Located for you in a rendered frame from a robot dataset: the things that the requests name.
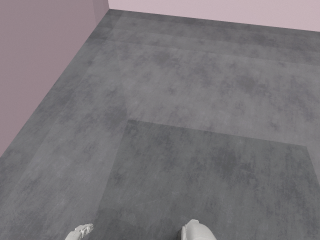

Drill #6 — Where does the robot left hand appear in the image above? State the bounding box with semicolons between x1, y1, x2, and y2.
65;224;94;240

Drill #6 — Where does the robot right shin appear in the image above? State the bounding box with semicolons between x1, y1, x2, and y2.
188;219;199;224

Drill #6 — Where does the right robot thigh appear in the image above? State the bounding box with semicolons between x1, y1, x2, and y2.
181;222;217;240

